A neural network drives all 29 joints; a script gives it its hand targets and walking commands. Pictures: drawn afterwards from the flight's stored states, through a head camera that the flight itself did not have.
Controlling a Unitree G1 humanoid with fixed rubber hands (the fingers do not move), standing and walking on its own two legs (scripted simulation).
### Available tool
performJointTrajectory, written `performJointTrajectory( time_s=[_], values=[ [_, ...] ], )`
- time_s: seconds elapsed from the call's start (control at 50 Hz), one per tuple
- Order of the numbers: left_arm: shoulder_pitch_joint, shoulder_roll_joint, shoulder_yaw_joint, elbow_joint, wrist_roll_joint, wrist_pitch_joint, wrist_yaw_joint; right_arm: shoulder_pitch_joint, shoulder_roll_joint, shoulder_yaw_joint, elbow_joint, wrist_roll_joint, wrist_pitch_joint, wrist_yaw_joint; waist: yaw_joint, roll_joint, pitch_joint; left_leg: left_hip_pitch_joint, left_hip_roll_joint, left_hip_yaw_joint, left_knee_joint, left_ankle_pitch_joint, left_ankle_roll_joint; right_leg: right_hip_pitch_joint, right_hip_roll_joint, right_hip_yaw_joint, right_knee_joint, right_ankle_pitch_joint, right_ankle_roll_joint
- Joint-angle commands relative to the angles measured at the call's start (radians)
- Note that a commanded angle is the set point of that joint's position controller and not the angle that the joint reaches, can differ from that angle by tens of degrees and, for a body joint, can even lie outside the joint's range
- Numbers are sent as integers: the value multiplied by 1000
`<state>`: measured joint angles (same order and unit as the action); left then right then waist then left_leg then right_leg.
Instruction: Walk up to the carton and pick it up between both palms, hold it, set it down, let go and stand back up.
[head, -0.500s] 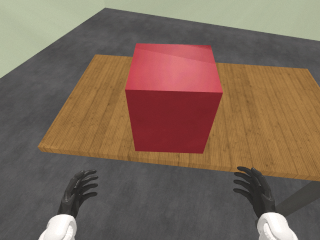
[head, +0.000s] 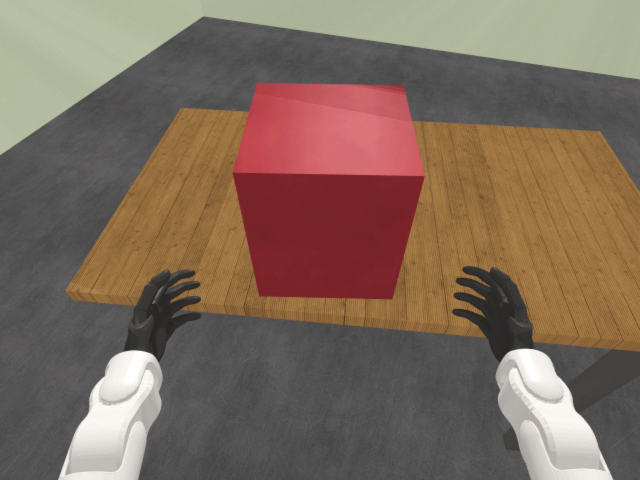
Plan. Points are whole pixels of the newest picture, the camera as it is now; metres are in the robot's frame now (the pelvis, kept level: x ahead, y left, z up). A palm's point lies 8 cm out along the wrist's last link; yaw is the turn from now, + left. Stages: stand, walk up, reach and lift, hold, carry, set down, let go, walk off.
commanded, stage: reach and lift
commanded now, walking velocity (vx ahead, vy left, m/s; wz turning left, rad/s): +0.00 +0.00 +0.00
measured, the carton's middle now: (327, 196) +0.48 +0.01 +0.07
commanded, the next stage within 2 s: none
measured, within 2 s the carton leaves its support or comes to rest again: neither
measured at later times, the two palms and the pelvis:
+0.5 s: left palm (157, 255) +0.34 +0.22 +0.10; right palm (510, 257) +0.33 -0.20 +0.11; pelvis -0.01 +0.01 +0.00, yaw -1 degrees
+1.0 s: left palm (161, 185) +0.41 +0.21 +0.16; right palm (518, 193) +0.39 -0.21 +0.16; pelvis -0.01 +0.01 +0.00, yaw +0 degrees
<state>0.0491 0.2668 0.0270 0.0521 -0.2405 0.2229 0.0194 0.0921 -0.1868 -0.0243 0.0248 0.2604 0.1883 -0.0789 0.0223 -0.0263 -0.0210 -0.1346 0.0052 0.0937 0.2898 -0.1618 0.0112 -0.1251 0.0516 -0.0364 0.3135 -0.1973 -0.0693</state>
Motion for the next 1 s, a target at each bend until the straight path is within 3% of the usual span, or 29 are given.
performJointTrajectory(
  time_s=[0.0, 0.1, 0.18, 0.2, 0.22, 0.34, 0.46, 0.58, 0.68, 0.72, 0.78, 0.84, 0.92, 0.98],
  values=[
    [-334, 142, 104, -271, -7, 49, -2, -339, -145, -43, -246, 27, -10, -23, -11, 2, -267, 102, 20, -97, 6, 200, 24, 39, -90, 142, -9, 393, 81],
    [-405, 126, 156, -228, 30, 142, -22, -419, -180, -32, -172, 52, 25, -46, -18, -6, -265, 139, 22, -93, 11, 255, 16, 59, -78, 130, -6, 481, 87],
    [-477, 116, 176, -230, 51, 207, -29, -500, -206, -22, -124, 83, 54, -55, -25, 7, -259, 164, 24, -93, 16, 276, 6, 51, -66, 116, -13, 481, 82],
    [-527, 130, 156, -226, 25, 223, -29, -566, -232, -40, -137, 73, 64, -59, -39, -24, -269, 149, 18, -102, 19, 252, 10, 73, -64, 112, -7, 466, 85],
    [-523, 124, 161, -218, 25, 236, -26, -558, -220, -32, -122, 82, 77, -59, -41, -18, -243, 143, 20, -105, 14, 242, 13, 57, -66, 114, -7, 464, 82],
    [-712, 147, 165, -189, 30, 283, 11, -741, -259, -53, -45, 116, 111, -28, -33, 38, -329, 138, 30, -102, 30, 208, 2, -6, -52, 96, 0, 349, 74],
    [-835, 167, 169, -196, 44, 318, 30, -863, -322, -79, 32, 133, 110, -12, -41, 78, -470, 189, 32, -110, 76, 304, -25, -1, -35, 78, 25, 421, 72],
    [-957, 173, 163, -83, 42, 359, 36, -995, -359, -79, 162, 142, 130, -8, -59, 57, -481, 164, 26, -112, 89, 310, -24, -15, -31, 69, 37, 478, 88],
    [-1035, 188, 154, 15, 41, 367, 26, -1092, -373, -67, 238, 142, 138, -3, -75, 12, -503, 148, 21, -119, 91, 322, -19, 4, -27, 62, 43, 542, 97],
    [-1118, 211, 152, 99, 39, 355, 20, -1162, -364, -58, 298, 143, 146, -1, -76, 8, -484, 96, 15, -115, 81, 251, -5, 11, -39, 70, 45, 512, 105],
    [-1185, 224, 140, 171, 36, 330, 21, -1244, -374, -45, 333, 149, 139, 9, -61, 1, -508, 70, 14, -113, 73, 235, 5, 34, -37, 68, 49, 517, 108],
    [-1282, 249, 135, 184, 35, 308, 28, -1317, -383, -53, 354, 147, 124, 10, -63, 33, -582, 87, 14, -116, 95, 279, -2, 32, -34, 65, 58, 552, 110],
    [-1392, 273, 113, 329, 22, 271, 42, -1414, -388, -53, 487, 136, 124, 24, -62, 35, -600, 50, 18, -117, 88, 208, 7, -11, -40, 57, 57, 476, 102],
    [-1453, 269, 85, 394, 11, 244, 52, -1464, -387, -56, 553, 125, 115, 31, -62, 52, -643, 73, 22, -119, 103, 238, 1, -52, -34, 46, 59, 474, 91]
  ],
)
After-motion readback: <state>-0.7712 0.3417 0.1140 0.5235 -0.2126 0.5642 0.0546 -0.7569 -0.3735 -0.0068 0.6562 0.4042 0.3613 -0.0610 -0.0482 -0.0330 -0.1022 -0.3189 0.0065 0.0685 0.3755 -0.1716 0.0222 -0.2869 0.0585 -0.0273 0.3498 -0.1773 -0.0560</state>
